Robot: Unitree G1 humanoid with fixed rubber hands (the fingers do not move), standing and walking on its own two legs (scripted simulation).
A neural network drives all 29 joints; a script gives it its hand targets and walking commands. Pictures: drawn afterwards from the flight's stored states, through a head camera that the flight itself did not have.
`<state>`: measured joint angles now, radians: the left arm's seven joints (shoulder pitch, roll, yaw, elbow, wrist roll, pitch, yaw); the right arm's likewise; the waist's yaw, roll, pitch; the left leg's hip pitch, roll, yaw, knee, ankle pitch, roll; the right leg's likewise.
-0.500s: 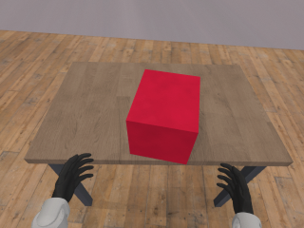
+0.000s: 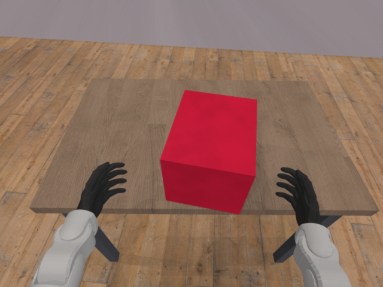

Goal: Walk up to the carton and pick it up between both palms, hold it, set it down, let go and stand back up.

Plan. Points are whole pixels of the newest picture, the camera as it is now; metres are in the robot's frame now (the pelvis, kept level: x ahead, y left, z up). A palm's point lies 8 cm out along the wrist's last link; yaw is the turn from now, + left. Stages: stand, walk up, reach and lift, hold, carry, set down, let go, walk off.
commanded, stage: reach and lift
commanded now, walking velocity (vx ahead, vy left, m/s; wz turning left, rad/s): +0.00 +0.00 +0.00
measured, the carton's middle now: (211, 150) +0.44 -0.04 -0.01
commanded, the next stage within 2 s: none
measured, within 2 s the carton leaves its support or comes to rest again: neither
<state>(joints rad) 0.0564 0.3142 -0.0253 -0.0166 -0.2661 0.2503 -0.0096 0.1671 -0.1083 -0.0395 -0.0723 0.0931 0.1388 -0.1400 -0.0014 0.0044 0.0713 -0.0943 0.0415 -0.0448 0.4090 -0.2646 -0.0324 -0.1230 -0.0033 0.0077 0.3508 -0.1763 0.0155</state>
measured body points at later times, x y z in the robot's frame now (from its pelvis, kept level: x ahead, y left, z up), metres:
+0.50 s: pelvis +0.00 +0.00 +0.00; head +0.01 +0.01 +0.45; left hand +0.35 +0.19 +0.09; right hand +0.33 -0.21 +0.09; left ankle -0.02 +0.14 -0.74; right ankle +0.01 -0.14 -0.74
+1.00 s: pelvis +0.00 +0.00 +0.00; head +0.00 +0.01 +0.45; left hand +0.42 +0.19 +0.13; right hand +0.40 -0.21 +0.13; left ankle -0.02 +0.14 -0.74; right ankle +0.01 -0.14 -0.74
